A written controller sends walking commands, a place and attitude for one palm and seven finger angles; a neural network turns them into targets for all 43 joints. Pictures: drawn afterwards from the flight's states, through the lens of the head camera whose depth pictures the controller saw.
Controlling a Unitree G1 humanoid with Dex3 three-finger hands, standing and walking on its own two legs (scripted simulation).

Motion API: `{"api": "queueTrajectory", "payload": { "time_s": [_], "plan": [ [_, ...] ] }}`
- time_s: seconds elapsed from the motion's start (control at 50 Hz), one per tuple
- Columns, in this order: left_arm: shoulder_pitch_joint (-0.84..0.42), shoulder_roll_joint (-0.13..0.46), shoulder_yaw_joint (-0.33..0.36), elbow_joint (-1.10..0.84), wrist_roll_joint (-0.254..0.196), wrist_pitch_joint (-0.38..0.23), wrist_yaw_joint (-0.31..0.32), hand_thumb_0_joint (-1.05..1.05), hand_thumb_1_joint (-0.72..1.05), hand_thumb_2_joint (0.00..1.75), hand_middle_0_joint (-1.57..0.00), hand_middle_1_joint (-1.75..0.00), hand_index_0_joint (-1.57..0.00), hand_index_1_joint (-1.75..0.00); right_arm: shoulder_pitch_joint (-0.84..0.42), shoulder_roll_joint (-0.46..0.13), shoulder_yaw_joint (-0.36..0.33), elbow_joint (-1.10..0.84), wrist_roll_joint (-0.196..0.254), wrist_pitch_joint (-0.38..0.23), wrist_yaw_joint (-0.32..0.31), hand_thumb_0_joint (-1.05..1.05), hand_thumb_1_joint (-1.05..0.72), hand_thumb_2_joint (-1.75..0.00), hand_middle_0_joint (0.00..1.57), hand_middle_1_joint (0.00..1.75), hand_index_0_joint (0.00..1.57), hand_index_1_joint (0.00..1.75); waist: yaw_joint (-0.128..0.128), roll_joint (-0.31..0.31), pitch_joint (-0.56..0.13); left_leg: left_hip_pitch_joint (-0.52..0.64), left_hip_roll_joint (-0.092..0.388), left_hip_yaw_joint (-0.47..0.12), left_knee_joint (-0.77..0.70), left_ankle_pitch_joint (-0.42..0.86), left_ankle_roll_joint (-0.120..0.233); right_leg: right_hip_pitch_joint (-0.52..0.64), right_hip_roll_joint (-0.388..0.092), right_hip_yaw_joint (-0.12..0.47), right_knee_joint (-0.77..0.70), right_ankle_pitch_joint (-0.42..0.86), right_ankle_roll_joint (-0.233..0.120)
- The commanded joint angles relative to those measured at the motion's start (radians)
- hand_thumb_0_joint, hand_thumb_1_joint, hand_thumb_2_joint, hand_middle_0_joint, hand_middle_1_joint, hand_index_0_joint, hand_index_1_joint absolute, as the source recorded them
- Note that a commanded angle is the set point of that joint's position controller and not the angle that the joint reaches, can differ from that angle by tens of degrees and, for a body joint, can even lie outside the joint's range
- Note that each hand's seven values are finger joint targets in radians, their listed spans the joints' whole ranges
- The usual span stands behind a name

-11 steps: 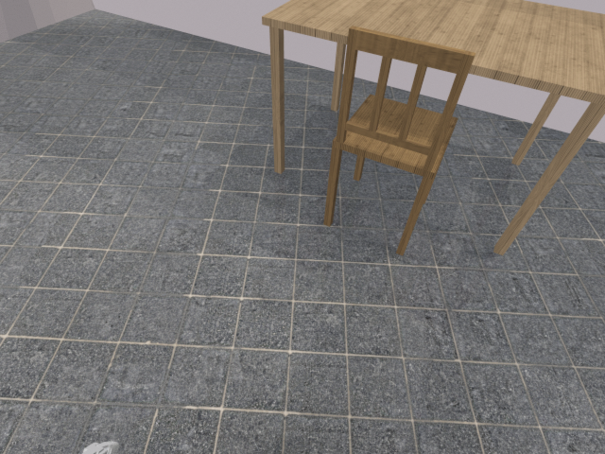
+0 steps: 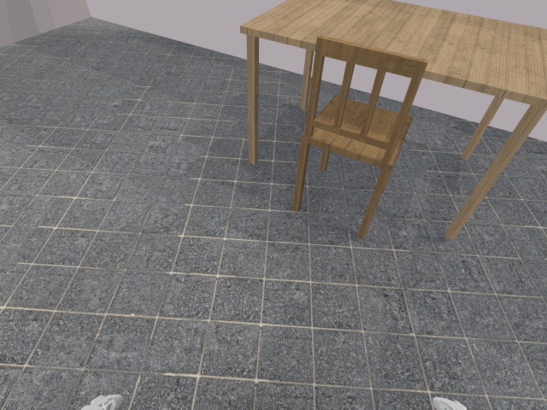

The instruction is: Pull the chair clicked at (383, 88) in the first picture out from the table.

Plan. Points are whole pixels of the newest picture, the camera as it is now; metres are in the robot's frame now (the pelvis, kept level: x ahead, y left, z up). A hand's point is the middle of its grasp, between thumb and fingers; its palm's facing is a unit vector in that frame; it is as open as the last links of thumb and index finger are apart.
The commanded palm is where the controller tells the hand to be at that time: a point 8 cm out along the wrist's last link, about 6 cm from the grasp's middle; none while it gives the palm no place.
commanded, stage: stand and wait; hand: left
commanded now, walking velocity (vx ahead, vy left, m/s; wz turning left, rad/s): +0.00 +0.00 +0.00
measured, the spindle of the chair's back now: (343, 96) +1.15 -0.19 -0.10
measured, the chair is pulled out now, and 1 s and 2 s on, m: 0.00 0.00 0.00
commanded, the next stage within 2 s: look at it before walking up in 0.86 s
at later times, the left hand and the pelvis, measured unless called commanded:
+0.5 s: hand out of the picture +0.05 +0.24 -0.15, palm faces -0.02 -0.94 -0.33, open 7.3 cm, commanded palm none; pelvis -0.02 -0.01 +0.00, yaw +0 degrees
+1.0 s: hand out of the picture +0.05 +0.23 -0.15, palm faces -0.03 -0.95 -0.32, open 7.3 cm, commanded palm none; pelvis -0.02 -0.01 +0.01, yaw +0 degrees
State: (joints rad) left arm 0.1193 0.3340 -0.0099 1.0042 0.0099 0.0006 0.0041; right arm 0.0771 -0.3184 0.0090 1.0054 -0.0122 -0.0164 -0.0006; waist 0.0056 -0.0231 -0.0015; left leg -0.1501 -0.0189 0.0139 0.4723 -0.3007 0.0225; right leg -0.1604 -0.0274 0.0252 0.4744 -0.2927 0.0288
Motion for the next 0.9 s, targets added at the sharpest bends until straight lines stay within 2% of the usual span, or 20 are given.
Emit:
{"api": "queueTrajectory", "payload": {
  "time_s": [0.0, 0.4, 0.58, 0.62, 0.74, 0.82, 0.88],
  "plan": [
    [-0.031, 0.209, 0.049, -0.062, 0.001, -0.018, 0.015, 0.00, 0.90, 0.90, -0.20, -0.30, -0.20, -0.30, -0.047, -0.219, -0.058, -0.058, -0.002, -0.022, -0.019, 0.00, -0.90, -0.90, 0.20, 0.30, 0.20, 0.30, -0.003, 0.039, -0.069, 0.030, 0.129, -0.088, -0.077, 0.383, 0.022, 0.028, -0.084, 0.048, -0.041, 0.330, -0.055],
    [-0.018, 0.213, 0.043, -0.001, 0.000, -0.020, 0.009, 0.00, 0.90, 0.90, -0.20, -0.30, -0.20, -0.30, -0.024, -0.228, -0.050, 0.013, 0.004, -0.018, -0.013, 0.00, -0.90, -0.90, 0.20, 0.30, 0.20, 0.30, -0.003, 0.016, -0.022, 0.013, 0.133, -0.106, -0.146, 0.213, 0.015, 0.016, -0.089, 0.078, -0.116, 0.207, -0.054],
    [-0.015, 0.211, 0.042, 0.013, 0.000, -0.023, 0.010, 0.00, 0.90, 0.90, -0.20, -0.30, -0.20, -0.30, -0.012, -0.226, -0.048, 0.034, 0.005, -0.019, -0.012, 0.00, -0.90, -0.90, 0.20, 0.30, 0.20, 0.30, -0.003, 0.011, -0.021, 0.015, 0.134, -0.109, -0.152, 0.207, 0.012, 0.012, -0.091, 0.084, -0.131, 0.193, -0.054],
    [-0.021, 0.211, 0.042, 0.014, 0.001, -0.022, 0.009, 0.00, 0.90, 0.90, -0.20, -0.30, -0.20, -0.30, -0.011, -0.225, -0.047, 0.038, 0.005, -0.018, -0.011, 0.00, -0.90, -0.90, 0.20, 0.30, 0.20, 0.30, -0.002, 0.013, 0.002, -0.003, 0.133, -0.110, -0.165, 0.175, 0.010, 0.002, -0.088, 0.086, -0.137, 0.162, -0.053],
    [-0.020, 0.210, 0.040, 0.016, 0.002, -0.022, 0.008, 0.00, 0.90, 0.90, -0.20, -0.30, -0.20, -0.30, -0.011, -0.223, -0.047, 0.041, 0.003, -0.017, -0.009, 0.00, -0.90, -0.90, 0.20, 0.30, 0.20, 0.30, -0.003, 0.012, 0.010, -0.002, 0.132, -0.110, -0.169, 0.145, 0.008, -0.018, -0.088, 0.096, -0.151, 0.122, -0.054],
    [-0.018, 0.207, 0.042, 0.015, 0.002, -0.025, 0.008, 0.00, 0.90, 0.90, -0.20, -0.30, -0.20, -0.30, -0.007, -0.221, -0.049, 0.041, 0.003, -0.019, -0.009, 0.00, -0.90, -0.90, 0.20, 0.30, 0.20, 0.30, -0.005, 0.016, -0.021, 0.015, 0.134, -0.108, -0.159, 0.185, 0.007, -0.004, -0.089, 0.097, -0.144, 0.165, -0.056],
    [-0.020, 0.207, 0.041, 0.015, 0.002, -0.025, 0.008, 0.00, 0.90, 0.90, -0.20, -0.30, -0.20, -0.30, -0.008, -0.222, -0.048, 0.041, 0.004, -0.019, -0.010, 0.00, -0.90, -0.90, 0.20, 0.30, 0.20, 0.30, -0.004, 0.016, -0.019, 0.017, 0.136, -0.107, -0.159, 0.199, 0.007, -0.003, -0.088, 0.094, -0.141, 0.185, -0.055]
  ]
}}
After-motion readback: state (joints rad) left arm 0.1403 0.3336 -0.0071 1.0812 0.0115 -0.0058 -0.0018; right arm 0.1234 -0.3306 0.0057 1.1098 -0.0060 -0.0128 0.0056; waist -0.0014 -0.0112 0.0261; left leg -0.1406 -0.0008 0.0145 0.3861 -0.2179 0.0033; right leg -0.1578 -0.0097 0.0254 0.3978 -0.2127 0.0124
